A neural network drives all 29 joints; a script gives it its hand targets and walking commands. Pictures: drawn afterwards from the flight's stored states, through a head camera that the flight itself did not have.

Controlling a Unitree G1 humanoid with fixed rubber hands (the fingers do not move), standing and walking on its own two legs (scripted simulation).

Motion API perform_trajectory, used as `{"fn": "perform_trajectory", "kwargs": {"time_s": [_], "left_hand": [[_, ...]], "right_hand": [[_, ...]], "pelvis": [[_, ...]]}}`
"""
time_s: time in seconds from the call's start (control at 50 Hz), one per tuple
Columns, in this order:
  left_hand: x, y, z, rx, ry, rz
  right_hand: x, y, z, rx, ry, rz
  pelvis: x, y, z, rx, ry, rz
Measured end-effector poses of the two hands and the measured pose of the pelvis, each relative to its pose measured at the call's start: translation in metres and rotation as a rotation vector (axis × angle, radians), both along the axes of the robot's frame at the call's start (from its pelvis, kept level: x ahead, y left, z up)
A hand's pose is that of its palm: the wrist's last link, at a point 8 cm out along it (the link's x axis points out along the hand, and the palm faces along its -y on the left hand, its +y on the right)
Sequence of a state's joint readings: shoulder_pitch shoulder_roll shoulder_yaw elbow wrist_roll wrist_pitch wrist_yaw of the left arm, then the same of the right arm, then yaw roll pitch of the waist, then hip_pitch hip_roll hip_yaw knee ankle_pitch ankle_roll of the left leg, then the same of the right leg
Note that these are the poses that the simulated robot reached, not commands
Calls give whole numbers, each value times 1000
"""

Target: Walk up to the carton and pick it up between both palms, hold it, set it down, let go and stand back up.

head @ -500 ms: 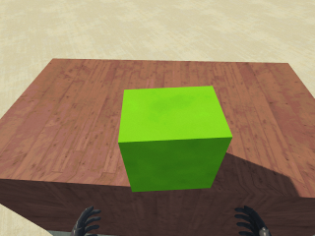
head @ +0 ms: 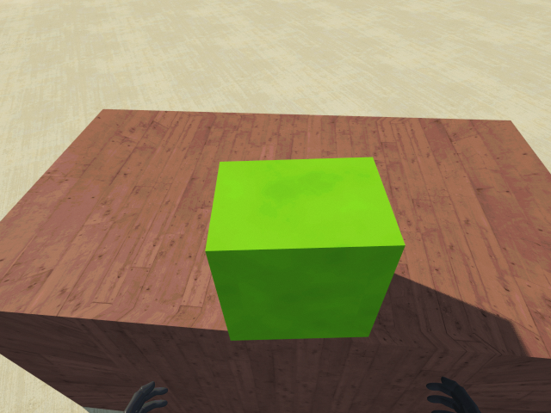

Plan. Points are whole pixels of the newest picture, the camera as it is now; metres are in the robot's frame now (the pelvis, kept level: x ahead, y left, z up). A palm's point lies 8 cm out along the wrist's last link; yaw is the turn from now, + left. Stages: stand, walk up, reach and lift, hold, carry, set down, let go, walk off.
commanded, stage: stand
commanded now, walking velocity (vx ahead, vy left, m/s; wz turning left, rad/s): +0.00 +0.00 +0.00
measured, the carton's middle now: (297, 253) +0.37 -0.01 +0.04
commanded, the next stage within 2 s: none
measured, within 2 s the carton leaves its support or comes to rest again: neither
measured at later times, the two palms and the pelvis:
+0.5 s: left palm out of the picture +0.06 +0.27 -0.10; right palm out of the picture +0.05 -0.25 -0.10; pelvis -0.02 +0.01 +0.00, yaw +0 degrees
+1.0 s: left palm out of the picture +0.03 +0.29 -0.12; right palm out of the picture +0.04 -0.23 -0.10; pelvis -0.03 +0.03 +0.00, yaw +0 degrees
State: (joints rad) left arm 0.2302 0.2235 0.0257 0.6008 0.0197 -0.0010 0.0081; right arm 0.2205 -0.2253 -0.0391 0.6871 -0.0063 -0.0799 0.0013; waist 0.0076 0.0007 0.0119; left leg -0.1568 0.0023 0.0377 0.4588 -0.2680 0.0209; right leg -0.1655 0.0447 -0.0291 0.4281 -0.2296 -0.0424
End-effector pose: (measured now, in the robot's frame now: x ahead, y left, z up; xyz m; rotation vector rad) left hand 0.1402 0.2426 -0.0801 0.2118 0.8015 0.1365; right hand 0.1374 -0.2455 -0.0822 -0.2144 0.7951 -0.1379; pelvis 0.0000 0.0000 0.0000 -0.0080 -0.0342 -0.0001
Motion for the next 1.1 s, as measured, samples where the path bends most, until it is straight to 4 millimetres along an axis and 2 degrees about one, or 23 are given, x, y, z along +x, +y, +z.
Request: {"fn": "perform_trajectory", "kwargs": {"time_s": [0.1, 0.2, 0.4, 0.6, 0.88, 1.1], "left_hand": [[-27, 15, -8, 22, 59, 23], [-46, 20, -14, 25, 106, 26], [-66, 20, -22, 12, 142, 9], [-86, 29, -28, 13, 182, 4], [-111, 42, -36, 16, 251, 14], [-114, 48, -39, 16, 278, 16]], "right_hand": [[-23, -11, -7, -30, 75, -10], [-42, -14, -11, -45, 121, -12], [-71, -7, -15, -43, 161, -12], [-93, 1, -19, -42, 196, -19], [-103, 11, -21, -48, 215, -24], [-98, 18, -20, -50, 219, -24]], "pelvis": [[-2, 2, -1, -2, 4, 5], [-6, 4, -1, -1, 1, 7], [-18, 10, -2, -1, -4, 7], [-27, 18, -3, -1, -5, 4], [-32, 29, -4, 0, -1, 0], [-28, 36, -4, 1, 4, -2]]}}
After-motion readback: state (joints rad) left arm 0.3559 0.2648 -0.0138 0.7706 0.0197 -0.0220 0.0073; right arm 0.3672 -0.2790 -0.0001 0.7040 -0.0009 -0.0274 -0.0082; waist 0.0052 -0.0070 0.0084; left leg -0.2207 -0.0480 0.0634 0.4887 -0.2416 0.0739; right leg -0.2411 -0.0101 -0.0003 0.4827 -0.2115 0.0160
